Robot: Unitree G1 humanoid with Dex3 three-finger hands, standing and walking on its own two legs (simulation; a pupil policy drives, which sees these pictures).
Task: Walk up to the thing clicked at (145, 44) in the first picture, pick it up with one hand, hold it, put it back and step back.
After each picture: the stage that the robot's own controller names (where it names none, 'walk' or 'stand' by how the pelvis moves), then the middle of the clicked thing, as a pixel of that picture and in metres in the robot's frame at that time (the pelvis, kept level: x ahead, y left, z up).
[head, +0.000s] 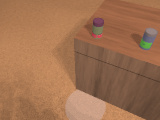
stand; (148, 39) +0.72 -0.38 -0.09
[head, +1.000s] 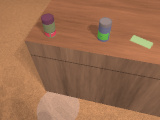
sink last; (104, 29) +0.71 -0.09 -0.07
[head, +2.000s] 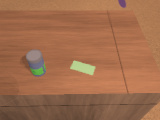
stand; (36, 63) +0.49 +0.21 -0.06
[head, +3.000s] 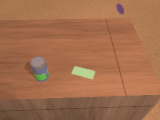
stand; (40, 69) +0.51 +0.21 -0.10
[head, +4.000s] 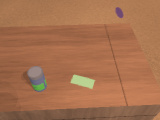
stand; (37, 79) +0.46 +0.21 -0.10
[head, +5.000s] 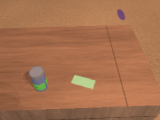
stand; (39, 79) +0.47 +0.21 -0.10
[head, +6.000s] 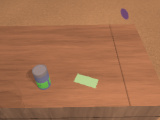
stand; (42, 77) +0.47 +0.20 -0.10
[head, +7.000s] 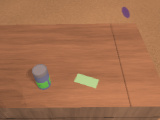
stand; (42, 77) +0.47 +0.20 -0.10
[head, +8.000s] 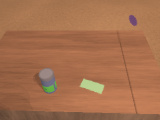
rise first; (48, 81) +0.46 +0.19 -0.09
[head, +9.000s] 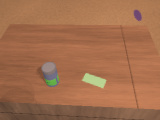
go down; (50, 74) +0.48 +0.19 -0.09
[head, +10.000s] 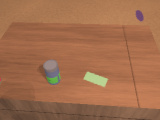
go down; (52, 72) +0.49 +0.17 -0.09
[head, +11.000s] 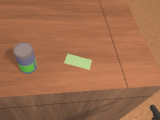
go down; (26, 59) +0.48 +0.18 -0.03
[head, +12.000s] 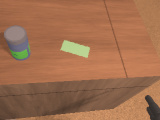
close in; (18, 44) +0.50 +0.18 -0.01
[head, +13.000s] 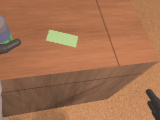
close; out of the picture +0.51 +0.19 +0.03
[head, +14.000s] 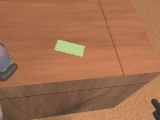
lift; out of the picture +0.43 +0.22 +0.01
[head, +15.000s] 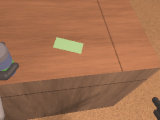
lift; (1, 61) +0.43 +0.21 +0.02
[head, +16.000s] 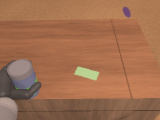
lift; (25, 80) +0.32 +0.18 +0.11
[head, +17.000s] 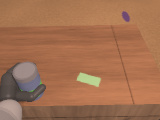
hold; (29, 82) +0.32 +0.17 +0.10
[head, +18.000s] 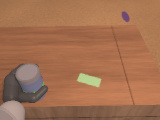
hold; (32, 83) +0.32 +0.17 +0.09
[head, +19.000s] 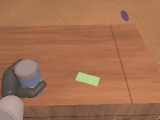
crouch; (30, 78) +0.34 +0.17 +0.10
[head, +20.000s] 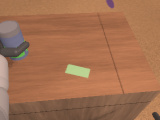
crouch; (13, 41) +0.46 +0.20 +0.13
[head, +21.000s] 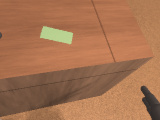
lower; out of the picture +0.52 +0.21 +0.03
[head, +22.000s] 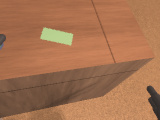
lower; out of the picture +0.52 +0.20 +0.03
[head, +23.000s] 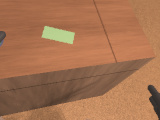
lower; out of the picture +0.52 +0.20 +0.03
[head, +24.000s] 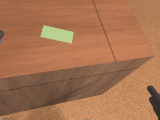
lower; out of the picture +0.53 +0.20 +0.03
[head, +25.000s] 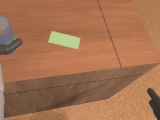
open; (2, 36) +0.51 +0.18 +0.02
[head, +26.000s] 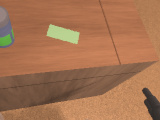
sink last; out of the picture +0.51 +0.18 +0.02
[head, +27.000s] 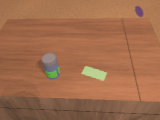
sink last; (51, 66) +0.50 +0.18 -0.04
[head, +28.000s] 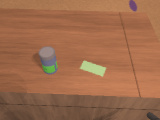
stand; (48, 60) +0.50 +0.17 -0.03
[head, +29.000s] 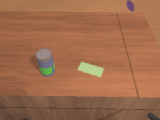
stand; (46, 62) +0.49 +0.17 -0.03
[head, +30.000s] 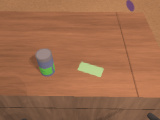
stand; (45, 62) +0.49 +0.17 -0.03
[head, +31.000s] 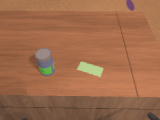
stand; (45, 62) +0.49 +0.17 -0.03
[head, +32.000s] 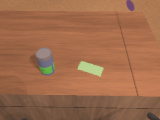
stand; (45, 62) +0.50 +0.17 -0.03
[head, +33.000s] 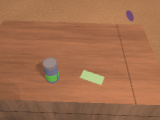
stand; (51, 70) +0.50 +0.16 -0.08
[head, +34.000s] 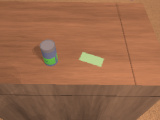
walk; (49, 53) +0.54 +0.15 -0.07
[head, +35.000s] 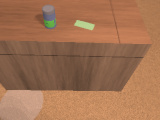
walk; (49, 17) +0.78 +0.17 -0.08
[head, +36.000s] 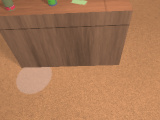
stand; out of the picture +1.11 +0.27 -0.08
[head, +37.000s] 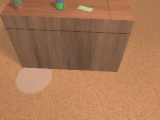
stand; (59, 1) +1.16 +0.18 -0.09
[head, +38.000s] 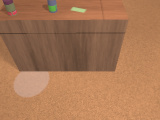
stand; (52, 3) +1.15 +0.21 -0.10
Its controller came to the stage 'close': yes
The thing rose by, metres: 0.22
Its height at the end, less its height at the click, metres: +0.00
